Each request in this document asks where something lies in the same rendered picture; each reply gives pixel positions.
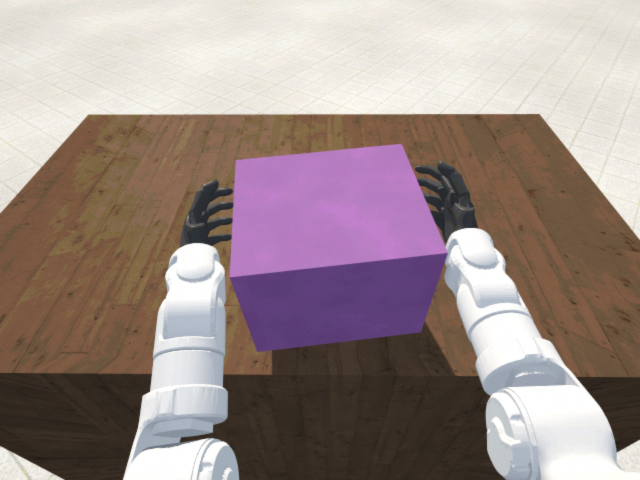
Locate left robot forearm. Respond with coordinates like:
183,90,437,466
123,243,228,480

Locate carton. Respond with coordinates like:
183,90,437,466
230,144,448,352

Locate pedestal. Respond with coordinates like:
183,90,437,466
0,114,640,480

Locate robot left hand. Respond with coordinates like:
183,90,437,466
180,179,233,248

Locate left robot upper arm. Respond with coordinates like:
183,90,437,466
125,438,239,480

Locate right robot upper arm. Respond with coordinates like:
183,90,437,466
486,385,640,480

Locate robot right hand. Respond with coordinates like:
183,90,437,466
415,161,478,244

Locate right robot forearm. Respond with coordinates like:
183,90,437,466
444,228,617,463

